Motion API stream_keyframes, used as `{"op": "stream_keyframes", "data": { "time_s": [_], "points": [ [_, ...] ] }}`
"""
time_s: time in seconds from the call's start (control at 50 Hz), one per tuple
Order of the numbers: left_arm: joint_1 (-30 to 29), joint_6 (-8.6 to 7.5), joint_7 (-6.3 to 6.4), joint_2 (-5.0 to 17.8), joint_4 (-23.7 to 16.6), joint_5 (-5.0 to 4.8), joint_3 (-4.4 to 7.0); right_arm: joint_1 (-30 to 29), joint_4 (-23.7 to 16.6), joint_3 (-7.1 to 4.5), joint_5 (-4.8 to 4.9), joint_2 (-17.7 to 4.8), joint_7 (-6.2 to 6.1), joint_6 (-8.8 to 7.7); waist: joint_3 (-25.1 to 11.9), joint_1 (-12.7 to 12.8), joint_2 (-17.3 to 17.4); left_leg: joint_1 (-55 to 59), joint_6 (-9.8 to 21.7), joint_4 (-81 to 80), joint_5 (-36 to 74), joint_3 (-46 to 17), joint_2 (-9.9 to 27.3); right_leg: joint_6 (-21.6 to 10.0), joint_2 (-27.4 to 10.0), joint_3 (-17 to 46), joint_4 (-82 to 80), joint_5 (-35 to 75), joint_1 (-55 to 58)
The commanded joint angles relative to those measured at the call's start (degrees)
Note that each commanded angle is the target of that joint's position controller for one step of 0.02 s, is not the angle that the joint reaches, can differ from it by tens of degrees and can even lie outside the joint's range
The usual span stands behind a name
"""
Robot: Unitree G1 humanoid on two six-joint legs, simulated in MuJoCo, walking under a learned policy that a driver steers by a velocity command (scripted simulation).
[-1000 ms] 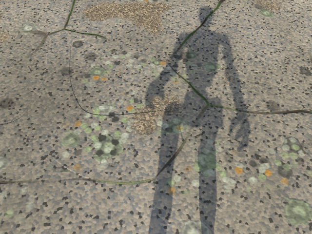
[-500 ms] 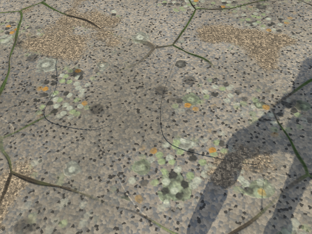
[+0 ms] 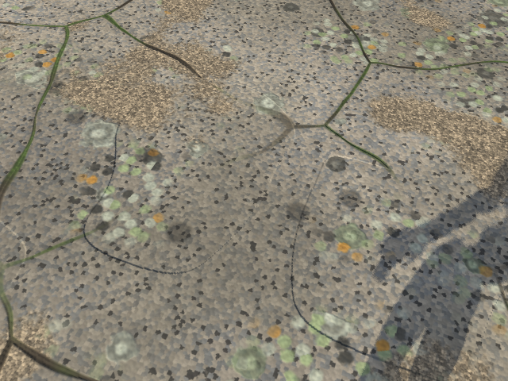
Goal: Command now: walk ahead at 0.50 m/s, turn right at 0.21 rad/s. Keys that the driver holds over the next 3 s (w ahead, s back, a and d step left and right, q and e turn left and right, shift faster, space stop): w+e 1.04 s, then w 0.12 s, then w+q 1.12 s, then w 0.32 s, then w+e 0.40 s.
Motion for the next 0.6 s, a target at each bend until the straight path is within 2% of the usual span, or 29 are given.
{"op": "stream_keyframes", "data": {
  "time_s": [0.02,0.12,0.16,0.2,0.22,0.24,0.26,0.28,0.3,0.32,0.34,0.36,0.38,0.4,0.42,0.48,0.54,0.6],
  "points": [
    [-2.97,-0.59,-0.18,3.40,-3.08,-0.12,0.95,0.83,-1.82,-1.36,0.05,-6.90,-0.46,-1.44,2.49,-0.69,5.46,-0.46,1.32,-6.65,21.49,-4.09,15.94,-0.45,1.72,1.15,-5.13,6.66,-2.57],
    [-10.85,-1.09,-1.01,1.62,-5.53,0.59,-0.24,4.05,0.88,-0.66,-0.13,-6.17,-1.67,-1.67,4.49,-2.97,5.06,5.91,0.27,-5.95,30.64,0.87,17.35,-1.95,3.13,-4.95,-17.00,9.24,-1.87],
    [-11.87,-1.23,-1.23,1.41,-6.50,0.57,-0.48,4.92,2.04,-0.58,-0.35,-6.93,-2.20,-1.40,4.04,-2.71,5.51,9.29,-0.52,-2.37,40.76,2.69,18.17,-3.63,4.85,-7.59,-20.90,5.96,0.54],
    [-8.53,-1.11,-0.91,2.40,-5.99,0.56,-0.12,4.20,2.51,-0.81,-0.58,-8.82,-2.81,-1.11,0.95,-0.66,7.61,11.87,-1.59,5.42,59.62,4.31,18.85,-6.14,8.38,-10.40,-21.93,0.06,6.47],
    [-4.55,-1.13,-0.64,3.28,-5.00,0.66,0.27,3.57,2.55,-1.01,-0.80,-9.79,-3.12,-0.77,-1.40,1.25,8.59,12.32,-1.82,11.83,66.52,4.93,19.26,-7.59,10.22,-11.12,-22.17,-3.21,10.61],
    [1.72,-1.41,-0.34,4.79,-3.32,0.82,1.01,2.81,2.32,-1.24,-1.07,-10.71,-3.21,-0.32,-4.84,4.01,8.79,10.54,-1.75,21.25,66.39,5.38,19.56,-9.26,11.48,-10.30,-23.95,-5.01,17.64],
    [10.39,-1.87,0.12,6.83,-0.90,1.50,2.14,0.98,1.42,-1.29,-0.73,-11.29,-3.10,-0.13,-9.19,8.73,6.93,3.06,-2.02,34.71,55.79,6.56,18.42,-11.78,10.55,-6.59,-29.00,-3.38,30.33],
    [16.44,-1.55,1.13,13.41,-0.15,1.89,4.29,1.15,-1.50,-0.40,0.14,-8.27,-2.50,-0.78,-15.16,10.25,-1.86,-13.52,-3.58,55.92,27.73,8.16,12.87,-17.84,-3.26,12.44,-30.21,-6.21,45.95],
    [12.48,-1.05,1.12,15.83,-1.00,0.25,4.93,1.57,-4.07,-0.39,0.22,-6.37,-1.44,-1.32,-18.53,5.55,-10.54,-33.90,-5.40,71.85,-18.58,-0.30,0.68,-25.91,-14.20,41.65,-37.18,2.37,56.06],
    [10.15,-0.83,1.02,13.99,-0.79,-1.44,4.84,-2.73,-4.67,-0.32,-0.93,-7.85,-1.07,-1.78,-13.17,6.15,-0.41,-39.31,-4.52,71.39,-13.50,-8.43,5.95,-24.32,-12.26,34.77,-38.56,1.04,52.18],
    [7.27,-0.71,1.27,11.16,-1.13,-1.30,4.12,-4.53,-5.71,-0.04,-0.23,-7.55,-0.73,-2.48,-6.56,4.53,2.08,-39.25,-4.70,67.06,-9.04,-7.76,8.33,-22.15,-11.02,28.37,-40.57,2.06,43.92],
    [4.94,-0.69,1.36,8.22,-1.11,-0.99,3.32,-4.29,-5.44,-0.13,-0.21,-7.48,-0.70,-2.50,-1.69,1.86,5.53,-36.74,-5.07,61.21,-7.60,-7.05,10.26,-19.24,-8.19,23.48,-42.42,5.79,36.42],
    [3.39,-1.00,1.59,6.93,-1.10,-1.16,2.84,-4.24,-5.70,-0.06,-1.14,-7.17,-0.72,-1.51,0.25,0.06,5.42,-34.04,-6.13,57.63,-7.54,-6.94,11.32,-17.63,-5.35,19.68,-43.34,9.57,31.39],
    [2.56,-1.43,1.65,6.62,-1.36,-1.18,2.59,-2.70,-5.39,0.22,-1.87,-6.49,-0.53,-0.26,-0.20,-1.07,3.98,-31.08,-7.13,55.00,-7.09,-6.56,11.82,-16.84,-3.37,16.78,-44.23,11.60,28.55],
    [3.02,-2.03,1.51,7.10,-1.27,-1.21,2.66,-2.38,-5.55,0.31,-2.18,-6.04,-0.36,0.71,-0.78,-1.37,2.96,-30.06,-7.92,53.30,-6.88,-5.69,11.74,-16.85,-2.20,15.37,-44.50,14.44,27.16],
    [5.09,-2.78,1.42,9.36,-0.79,-1.25,3.28,-6.75,-7.75,0.51,-1.99,-5.42,-0.01,1.71,-0.21,-0.72,1.32,-31.65,-9.87,45.23,-1.71,-3.79,11.99,-15.96,0.35,13.01,-45.88,16.11,25.37],
    [8.17,-2.55,1.46,9.46,-0.33,-1.40,3.46,-14.16,-10.25,0.74,-1.66,-5.20,0.14,1.68,0.48,2.23,-0.25,-34.11,-10.69,35.35,5.73,-3.32,11.44,-13.53,1.94,13.11,-45.17,15.93,27.97],
    [11.36,-2.26,1.74,9.86,0.05,-1.14,3.71,-19.50,-12.04,1.05,-1.20,-5.22,0.41,1.32,-0.33,4.89,-1.06,-34.90,-10.40,28.45,9.78,-3.52,9.92,-12.41,1.72,14.68,-42.78,18.33,32.89]
  ]
}}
